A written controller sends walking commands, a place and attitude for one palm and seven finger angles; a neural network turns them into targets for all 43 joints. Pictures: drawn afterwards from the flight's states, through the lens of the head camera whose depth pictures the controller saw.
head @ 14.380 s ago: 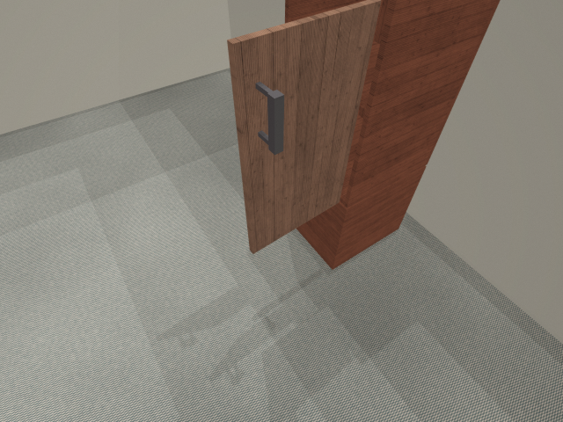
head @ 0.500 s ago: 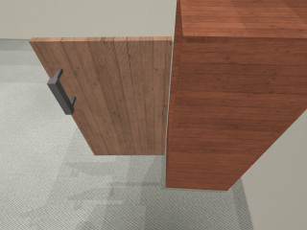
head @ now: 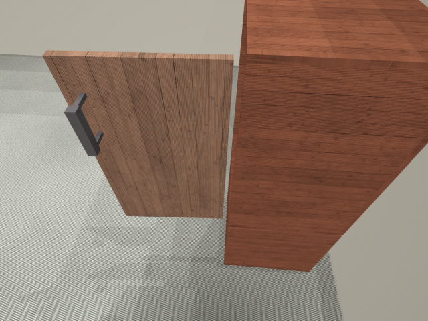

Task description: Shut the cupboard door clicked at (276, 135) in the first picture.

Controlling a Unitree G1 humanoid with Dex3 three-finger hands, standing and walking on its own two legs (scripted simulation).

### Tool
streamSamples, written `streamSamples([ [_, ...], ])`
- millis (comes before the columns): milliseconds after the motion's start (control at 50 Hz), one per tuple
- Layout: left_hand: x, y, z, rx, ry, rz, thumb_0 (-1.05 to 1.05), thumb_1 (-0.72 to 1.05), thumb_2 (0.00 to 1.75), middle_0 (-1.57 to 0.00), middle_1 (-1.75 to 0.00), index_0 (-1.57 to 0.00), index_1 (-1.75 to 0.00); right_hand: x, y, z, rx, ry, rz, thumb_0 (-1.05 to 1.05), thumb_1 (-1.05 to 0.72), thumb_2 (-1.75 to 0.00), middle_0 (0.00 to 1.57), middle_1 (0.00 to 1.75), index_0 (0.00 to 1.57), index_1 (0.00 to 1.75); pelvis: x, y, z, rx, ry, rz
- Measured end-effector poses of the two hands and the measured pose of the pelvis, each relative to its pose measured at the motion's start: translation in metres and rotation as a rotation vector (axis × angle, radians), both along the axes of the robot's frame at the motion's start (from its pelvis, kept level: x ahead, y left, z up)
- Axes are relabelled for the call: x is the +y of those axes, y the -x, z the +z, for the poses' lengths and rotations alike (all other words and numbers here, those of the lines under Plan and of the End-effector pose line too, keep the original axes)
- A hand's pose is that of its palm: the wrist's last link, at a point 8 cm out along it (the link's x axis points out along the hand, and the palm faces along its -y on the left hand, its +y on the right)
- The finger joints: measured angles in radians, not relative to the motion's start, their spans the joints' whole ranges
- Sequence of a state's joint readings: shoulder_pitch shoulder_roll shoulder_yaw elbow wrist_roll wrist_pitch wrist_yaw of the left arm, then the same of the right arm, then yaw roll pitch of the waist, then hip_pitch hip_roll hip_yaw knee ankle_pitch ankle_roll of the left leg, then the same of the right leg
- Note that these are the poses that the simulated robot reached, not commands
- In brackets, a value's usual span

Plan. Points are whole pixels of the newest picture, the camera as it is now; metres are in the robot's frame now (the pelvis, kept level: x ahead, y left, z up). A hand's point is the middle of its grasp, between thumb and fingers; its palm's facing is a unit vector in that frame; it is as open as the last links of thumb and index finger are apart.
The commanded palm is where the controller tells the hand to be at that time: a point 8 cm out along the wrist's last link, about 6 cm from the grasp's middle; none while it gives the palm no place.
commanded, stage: look again from close up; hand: left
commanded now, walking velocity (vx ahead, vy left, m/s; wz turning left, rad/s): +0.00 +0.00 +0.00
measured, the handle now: (87, 125) +0.45 +0.30 +0.10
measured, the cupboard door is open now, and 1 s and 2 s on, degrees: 93 93 93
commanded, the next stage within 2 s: raise the hand and make a fist in 0.56 s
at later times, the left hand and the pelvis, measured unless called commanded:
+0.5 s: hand out of the picture +0.00 +0.22 -0.18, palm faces +0.05 -0.98 -0.20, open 7.3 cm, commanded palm none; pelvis -0.01 +0.05 -0.01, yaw +1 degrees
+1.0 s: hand (100, 291) +0.17 +0.21 -0.01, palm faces -0.01 -1.00 +0.03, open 6.6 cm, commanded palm +0.11 +0.28 -0.03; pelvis -0.03 +0.05 -0.06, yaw +1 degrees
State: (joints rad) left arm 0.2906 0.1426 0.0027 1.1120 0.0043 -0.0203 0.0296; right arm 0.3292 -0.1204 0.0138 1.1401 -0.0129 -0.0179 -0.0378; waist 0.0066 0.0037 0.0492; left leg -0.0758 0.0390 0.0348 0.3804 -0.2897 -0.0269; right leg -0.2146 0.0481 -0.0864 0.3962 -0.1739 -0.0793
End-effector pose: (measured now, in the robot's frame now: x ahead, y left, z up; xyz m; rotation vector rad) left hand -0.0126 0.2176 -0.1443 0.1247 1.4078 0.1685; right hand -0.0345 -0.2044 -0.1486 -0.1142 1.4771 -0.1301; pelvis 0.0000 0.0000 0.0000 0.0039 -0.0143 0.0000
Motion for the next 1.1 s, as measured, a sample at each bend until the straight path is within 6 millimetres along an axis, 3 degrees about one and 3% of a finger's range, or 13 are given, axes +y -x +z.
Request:
streamSamples([
  [160, 0.001, 0.005, -0.002, 0.003, -0.008, -0.009, 0.01, 0.92, 0.90, -0.20, -0.30, -0.20, -0.30, 0.008, 0.007, -0.004, 0.009, -0.011, -0.018, 0.00, -0.91, -0.90, 0.20, 0.30, 0.19, 0.30, 0.005, 0.004, -0.003, 0.007, 0.015, 0.004],
  [440, 0.046, -0.009, -0.004, -0.087, -0.017, -0.017, 0.01, 0.92, 0.90, -0.20, -0.30, -0.20, -0.30, 0.038, -0.010, -0.004, -0.122, 0.001, 0.000, 0.00, -0.91, -0.90, 0.20, 0.30, 0.19, 0.30, 0.040, 0.012, -0.006, -0.006, 0.008, 0.009],
  [680, 0.061, 0.003, -0.007, -0.047, -0.001, -0.014, 0.01, 0.92, 0.90, -0.20, -0.30, -0.20, -0.30, 0.057, -0.008, -0.002, -0.100, 0.012, 0.009, 0.00, -0.91, -0.90, 0.20, 0.30, 0.20, 0.30, 0.062, 0.012, -0.005, -0.017, 0.010, 0.004],
  [700, 0.067, -0.005, -0.003, -0.088, -0.003, 0.044, 0.01, 0.92, 0.90, -0.20, -0.30, -0.20, -0.30, 0.055, -0.012, 0.000, -0.134, 0.030, 0.012, 0.01, -0.91, -0.90, 0.20, 0.30, 0.20, 0.30, 0.062, 0.014, -0.007, -0.018, 0.010, 0.007],
  [760, 0.082, -0.065, 0.045, -0.480, -0.063, 0.066, 0.02, 0.93, 0.90, -0.21, -0.31, -0.20, -0.31, 0.041, -0.035, 0.011, -0.347, 0.100, 0.020, 0.02, -0.93, -0.90, 0.21, 0.30, 0.20, 0.30, 0.063, 0.014, -0.013, -0.002, 0.000, 0.013],
  [840, 0.081, -0.144, 0.116, -0.999, -0.069, 0.032, 0.02, 0.93, 0.90, -0.23, -0.34, -0.23, -0.34, 0.021, -0.086, 0.025, -0.620, 0.130, 0.078, 0.02, -0.93, -0.90, 0.21, 0.30, 0.20, 0.30, 0.065, 0.018, -0.022, 0.042, 0.006, 0.051],
  [900, 0.070, -0.175, 0.144, -1.327, 0.021, -0.021, 0.01, 0.92, 0.90, -0.27, -0.38, -0.26, -0.37, 0.009, -0.130, 0.041, -0.789, 0.150, 0.129, 0.02, -0.92, -0.90, 0.21, 0.30, 0.20, 0.30, 0.060, 0.023, -0.036, 0.109, 0.004, 0.038],
  [940, 0.059, -0.177, 0.146, -1.474, 0.089, -0.095, 0.01, 0.92, 0.90, -0.29, -0.41, -0.29, -0.41, 0.004, -0.158, 0.051, -0.882, 0.164, 0.171, 0.02, -0.92, -0.90, 0.20, 0.30, 0.20, 0.30, 0.056, 0.026, -0.048, 0.145, 0.004, 0.028],
  [980, 0.052, -0.169, 0.136, -1.494, 0.132, -0.154, 0.01, 0.92, 0.90, -0.33, -0.44, -0.32, -0.44, 0.001, -0.185, 0.059, -0.955, 0.172, 0.203, 0.02, -0.91, -0.90, 0.20, 0.30, 0.20, 0.30, 0.052, 0.027, -0.059, 0.169, 0.007, 0.023],
  [1060, 0.050, -0.135, 0.103, -1.317, 0.144, -0.115, 0.01, 0.91, 0.90, -0.40, -0.51, -0.39, -0.51, 0.006, -0.228, 0.067, -1.044, 0.163, 0.258, 0.01, -0.91, -0.90, 0.20, 0.30, 0.19, 0.30, 0.045, 0.026, -0.073, 0.199, 0.015, 0.030],
  [1100, 0.057, -0.117, 0.097, -1.255, 0.086, -0.061, 0.01, 0.90, 0.90, -0.44, -0.55, -0.43, -0.55, 0.014, -0.244, 0.066, -1.066, 0.142, 0.286, 0.01, -0.91, -0.90, 0.20, 0.30, 0.19, 0.30, 0.041, 0.024, -0.077, 0.209, 0.025, 0.041],
])
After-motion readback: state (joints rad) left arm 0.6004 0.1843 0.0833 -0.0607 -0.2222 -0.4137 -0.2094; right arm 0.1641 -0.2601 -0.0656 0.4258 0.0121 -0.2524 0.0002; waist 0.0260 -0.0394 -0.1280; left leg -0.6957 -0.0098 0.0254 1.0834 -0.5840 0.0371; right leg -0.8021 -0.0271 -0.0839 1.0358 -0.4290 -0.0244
